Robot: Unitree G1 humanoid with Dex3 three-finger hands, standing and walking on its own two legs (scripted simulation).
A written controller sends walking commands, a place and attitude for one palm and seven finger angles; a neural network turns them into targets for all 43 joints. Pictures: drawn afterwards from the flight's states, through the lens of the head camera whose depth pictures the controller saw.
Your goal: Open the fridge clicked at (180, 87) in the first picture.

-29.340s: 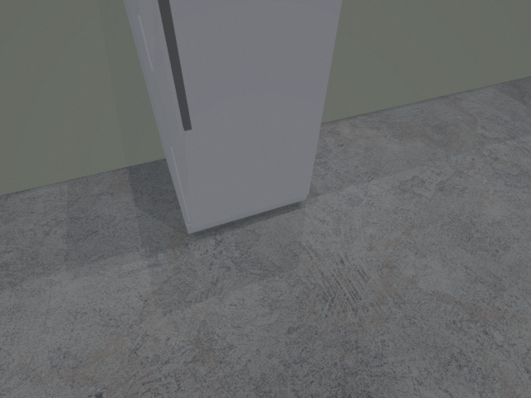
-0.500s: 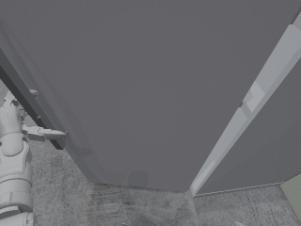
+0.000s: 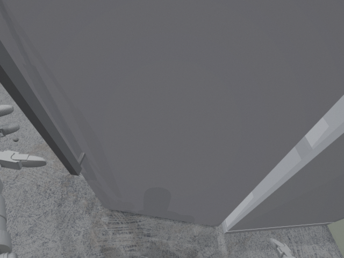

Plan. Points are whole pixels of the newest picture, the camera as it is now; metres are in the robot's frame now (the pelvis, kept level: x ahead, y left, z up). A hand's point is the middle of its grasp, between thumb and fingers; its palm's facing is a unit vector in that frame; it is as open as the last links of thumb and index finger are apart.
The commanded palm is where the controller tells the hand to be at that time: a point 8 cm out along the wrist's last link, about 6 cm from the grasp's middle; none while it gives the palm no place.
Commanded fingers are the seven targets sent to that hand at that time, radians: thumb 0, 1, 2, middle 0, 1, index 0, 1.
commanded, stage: slip the hand off the handle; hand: left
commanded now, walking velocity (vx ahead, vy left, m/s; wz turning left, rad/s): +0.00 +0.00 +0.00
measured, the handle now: (47, 113) +0.36 +0.30 +0.13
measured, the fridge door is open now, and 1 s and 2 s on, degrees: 77 77 77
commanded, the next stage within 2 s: draw the hand back to the body in 0.78 s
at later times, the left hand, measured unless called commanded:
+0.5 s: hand out of the picture +0.25 +0.38 +0.08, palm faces +0.52 -0.81 -0.27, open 14.6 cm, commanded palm +0.21 +0.40 +0.10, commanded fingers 0.00 -0.55 0.20 -0.25 -1.15 -0.25 -1.15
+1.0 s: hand out of the picture +0.20 +0.36 +0.09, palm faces +0.43 -0.88 -0.18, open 14.7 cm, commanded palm +0.16 +0.40 +0.11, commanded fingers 0.00 -0.55 0.20 -0.25 -1.15 -0.25 -1.15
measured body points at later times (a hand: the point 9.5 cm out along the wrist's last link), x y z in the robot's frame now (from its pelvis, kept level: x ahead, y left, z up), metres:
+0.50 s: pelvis -0.01 -0.01 +0.00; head +0.02 +0.00 +0.45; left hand +0.22 +0.42 +0.10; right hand +0.12 -0.26 -0.09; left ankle +0.00 +0.10 -0.71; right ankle -0.01 -0.14 -0.71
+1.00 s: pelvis -0.02 -0.02 +0.00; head +0.00 -0.01 +0.45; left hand +0.17 +0.41 +0.10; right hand +0.16 -0.26 -0.08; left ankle +0.00 +0.10 -0.71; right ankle -0.01 -0.14 -0.71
